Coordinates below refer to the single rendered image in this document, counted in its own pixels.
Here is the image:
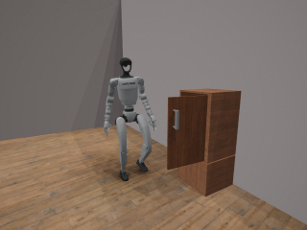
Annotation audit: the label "left robot hand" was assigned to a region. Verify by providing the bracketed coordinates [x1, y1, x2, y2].
[148, 115, 157, 131]

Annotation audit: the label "robot left upper arm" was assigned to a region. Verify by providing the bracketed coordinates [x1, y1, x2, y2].
[136, 77, 147, 101]

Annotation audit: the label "left robot forearm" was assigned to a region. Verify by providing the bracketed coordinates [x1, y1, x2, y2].
[142, 95, 153, 116]

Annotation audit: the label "cupboard door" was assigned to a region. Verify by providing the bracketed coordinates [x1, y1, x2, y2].
[167, 95, 208, 170]

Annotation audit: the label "handle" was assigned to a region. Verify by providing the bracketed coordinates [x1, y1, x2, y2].
[173, 109, 179, 129]

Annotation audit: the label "robot left thigh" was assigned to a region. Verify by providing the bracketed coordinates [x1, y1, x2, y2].
[135, 113, 152, 151]

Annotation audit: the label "right robot hand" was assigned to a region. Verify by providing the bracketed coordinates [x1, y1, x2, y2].
[104, 121, 112, 137]

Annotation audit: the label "right robot forearm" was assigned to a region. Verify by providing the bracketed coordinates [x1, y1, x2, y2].
[105, 96, 112, 121]

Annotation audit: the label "left robot foot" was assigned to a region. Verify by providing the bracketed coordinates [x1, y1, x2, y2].
[136, 159, 149, 172]

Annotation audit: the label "robot right upper arm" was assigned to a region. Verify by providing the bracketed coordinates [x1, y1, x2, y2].
[107, 78, 118, 103]

